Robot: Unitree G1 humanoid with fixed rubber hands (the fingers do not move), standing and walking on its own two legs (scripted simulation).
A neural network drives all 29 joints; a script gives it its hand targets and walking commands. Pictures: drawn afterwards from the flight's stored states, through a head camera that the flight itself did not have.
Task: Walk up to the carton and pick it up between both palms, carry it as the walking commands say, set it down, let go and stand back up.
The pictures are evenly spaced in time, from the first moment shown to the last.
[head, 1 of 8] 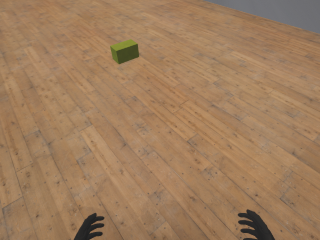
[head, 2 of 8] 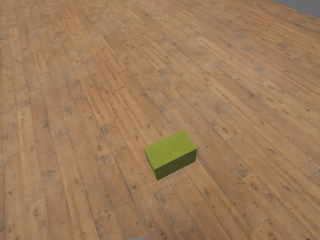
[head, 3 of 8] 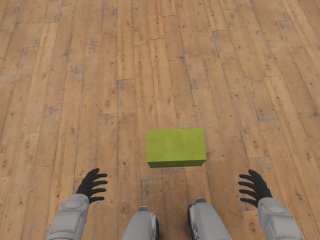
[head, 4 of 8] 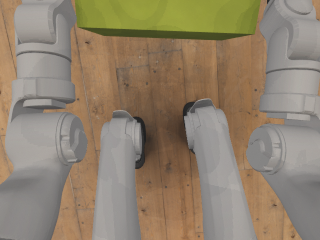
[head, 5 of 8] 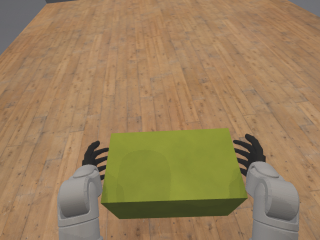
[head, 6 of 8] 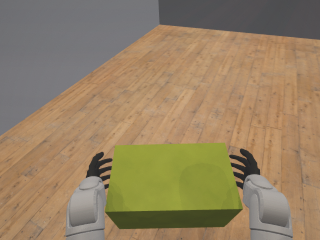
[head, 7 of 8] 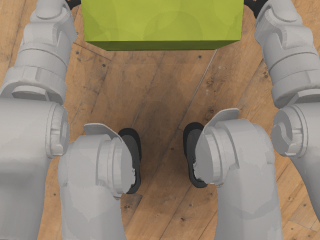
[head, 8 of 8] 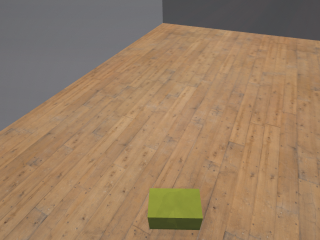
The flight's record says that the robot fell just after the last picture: no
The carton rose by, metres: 0.71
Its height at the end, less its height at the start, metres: +0.00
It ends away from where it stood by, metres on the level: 1.89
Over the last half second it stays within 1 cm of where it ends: yes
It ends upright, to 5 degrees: yes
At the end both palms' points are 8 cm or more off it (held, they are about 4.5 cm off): yes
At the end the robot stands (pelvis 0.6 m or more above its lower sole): yes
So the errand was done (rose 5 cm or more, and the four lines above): yes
